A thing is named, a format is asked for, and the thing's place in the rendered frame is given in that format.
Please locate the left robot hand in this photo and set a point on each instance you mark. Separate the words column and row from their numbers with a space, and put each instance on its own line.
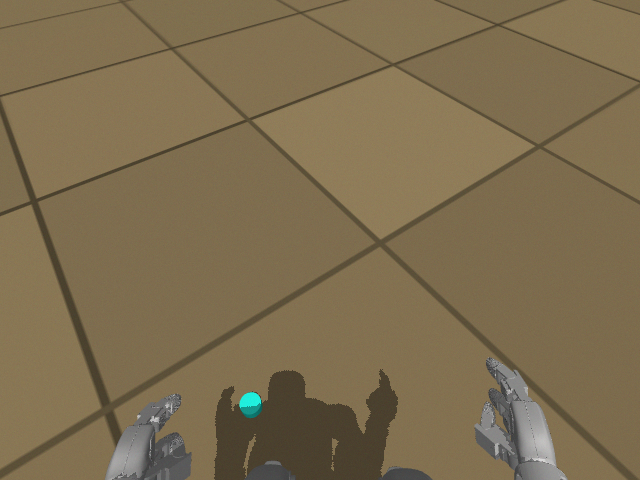
column 136, row 454

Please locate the tin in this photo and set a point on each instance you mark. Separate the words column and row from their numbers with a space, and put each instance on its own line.
column 251, row 405

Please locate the right robot arm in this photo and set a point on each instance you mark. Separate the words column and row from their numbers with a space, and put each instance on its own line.
column 535, row 470

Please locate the right robot hand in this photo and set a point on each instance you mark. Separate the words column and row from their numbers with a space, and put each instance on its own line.
column 523, row 419

